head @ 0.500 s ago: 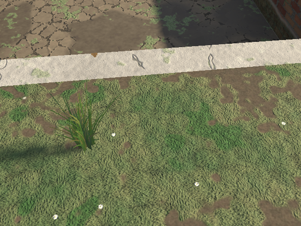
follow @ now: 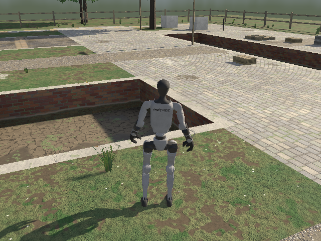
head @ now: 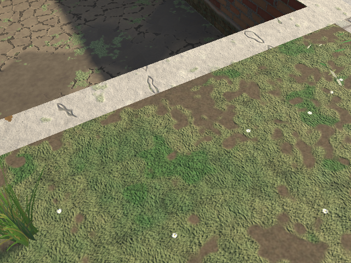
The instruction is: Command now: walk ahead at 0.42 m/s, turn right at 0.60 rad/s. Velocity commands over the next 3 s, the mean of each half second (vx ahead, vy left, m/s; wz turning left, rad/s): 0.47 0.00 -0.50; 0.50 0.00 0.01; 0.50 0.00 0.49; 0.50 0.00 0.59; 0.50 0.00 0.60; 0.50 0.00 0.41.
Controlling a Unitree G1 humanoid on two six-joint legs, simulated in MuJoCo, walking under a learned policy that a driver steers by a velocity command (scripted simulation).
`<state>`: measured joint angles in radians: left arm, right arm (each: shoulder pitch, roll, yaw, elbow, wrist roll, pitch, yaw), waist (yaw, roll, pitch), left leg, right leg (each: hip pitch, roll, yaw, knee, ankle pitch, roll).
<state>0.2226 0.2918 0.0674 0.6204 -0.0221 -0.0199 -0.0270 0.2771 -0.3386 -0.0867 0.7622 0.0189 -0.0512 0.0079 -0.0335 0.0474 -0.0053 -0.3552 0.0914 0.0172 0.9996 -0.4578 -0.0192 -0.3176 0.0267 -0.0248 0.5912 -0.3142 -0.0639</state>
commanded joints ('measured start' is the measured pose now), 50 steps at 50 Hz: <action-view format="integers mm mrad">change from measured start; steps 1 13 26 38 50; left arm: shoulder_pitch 156 211 69 -208 10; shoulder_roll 143 166 116 43 72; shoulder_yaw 36 40 14 -26 2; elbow -27 71 43 -22 64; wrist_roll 9 -12 7 6 30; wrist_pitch -43 -35 -48 -65 -77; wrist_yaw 5 58 40 2 12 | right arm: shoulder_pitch -159 -405 -58 73 28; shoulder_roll -113 -28 -36 -128 -78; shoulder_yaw -13 19 5 -10 6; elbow -146 -198 -75 13 -40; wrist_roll -6 -10 -36 9 11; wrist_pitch -76 -67 -55 -38 -15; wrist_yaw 11 41 18 8 -6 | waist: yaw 94 106 19 -47 69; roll -157 -137 3 15 -175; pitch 20 77 -10 58 -27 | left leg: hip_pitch -574 -212 274 222 -352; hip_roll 12 -102 149 113 31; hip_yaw -82 -65 -393 -121 -119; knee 174 -476 -778 -854 177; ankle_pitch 101 564 281 445 138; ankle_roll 33 -17 250 217 29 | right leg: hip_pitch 426 180 -313 -209 278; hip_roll -305 -178 -109 -98 -310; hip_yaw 546 335 167 51 305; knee -367 -359 616 2 -372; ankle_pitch -72 279 -20 358 86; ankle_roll -241 -133 38 70 -122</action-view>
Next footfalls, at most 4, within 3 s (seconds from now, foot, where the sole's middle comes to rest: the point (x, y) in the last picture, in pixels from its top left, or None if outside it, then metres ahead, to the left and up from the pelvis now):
0.38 left None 0.41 0.07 -0.77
0.88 right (257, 232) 0.59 -0.26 -0.77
1.40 left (196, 166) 0.92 -0.05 -0.77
1.86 right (223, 115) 1.22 -0.21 -0.77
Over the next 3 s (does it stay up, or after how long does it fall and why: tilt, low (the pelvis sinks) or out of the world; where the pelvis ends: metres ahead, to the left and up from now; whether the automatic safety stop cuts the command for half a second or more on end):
stays up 1.41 0.11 0.00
